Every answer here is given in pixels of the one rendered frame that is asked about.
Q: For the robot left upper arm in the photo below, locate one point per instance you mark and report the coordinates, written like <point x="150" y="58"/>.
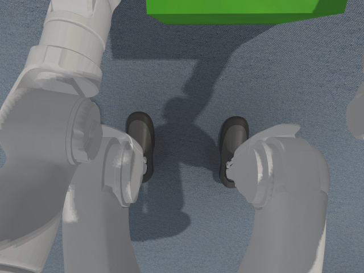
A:
<point x="45" y="136"/>

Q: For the carton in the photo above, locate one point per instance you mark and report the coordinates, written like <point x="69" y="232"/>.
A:
<point x="241" y="11"/>

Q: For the robot right upper arm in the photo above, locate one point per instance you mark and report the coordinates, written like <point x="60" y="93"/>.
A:
<point x="355" y="114"/>

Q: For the right robot thigh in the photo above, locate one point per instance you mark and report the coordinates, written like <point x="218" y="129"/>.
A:
<point x="281" y="175"/>

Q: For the left robot forearm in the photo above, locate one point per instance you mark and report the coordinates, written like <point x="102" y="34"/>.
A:
<point x="70" y="50"/>

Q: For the robot left foot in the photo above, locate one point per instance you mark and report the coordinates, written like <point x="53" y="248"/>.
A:
<point x="141" y="128"/>

